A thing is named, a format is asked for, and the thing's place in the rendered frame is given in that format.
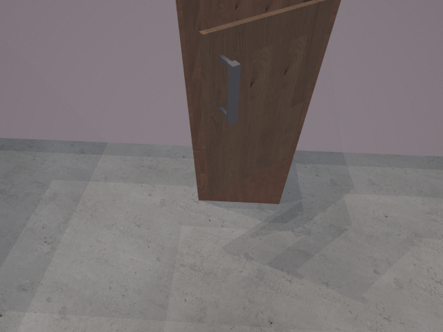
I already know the handle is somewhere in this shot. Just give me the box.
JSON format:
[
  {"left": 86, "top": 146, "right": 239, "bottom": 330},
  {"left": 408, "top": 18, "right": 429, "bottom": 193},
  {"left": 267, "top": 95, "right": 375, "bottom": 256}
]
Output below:
[{"left": 219, "top": 55, "right": 241, "bottom": 125}]

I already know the cupboard door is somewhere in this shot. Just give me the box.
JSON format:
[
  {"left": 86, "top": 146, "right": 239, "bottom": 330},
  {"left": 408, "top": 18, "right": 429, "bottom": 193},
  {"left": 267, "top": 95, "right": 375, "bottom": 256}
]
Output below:
[{"left": 199, "top": 0, "right": 335, "bottom": 198}]

